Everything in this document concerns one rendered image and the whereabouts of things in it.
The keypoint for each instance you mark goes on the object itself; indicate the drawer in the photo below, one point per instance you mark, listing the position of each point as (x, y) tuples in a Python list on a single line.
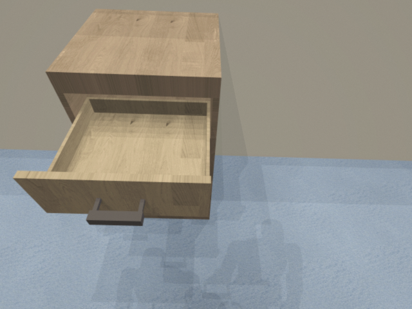
[(126, 149)]

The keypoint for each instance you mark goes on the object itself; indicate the handle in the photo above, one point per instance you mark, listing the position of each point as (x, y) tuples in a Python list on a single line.
[(129, 218)]

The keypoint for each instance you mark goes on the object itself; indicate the cabinet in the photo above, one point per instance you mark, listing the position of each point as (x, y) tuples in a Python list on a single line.
[(142, 54)]

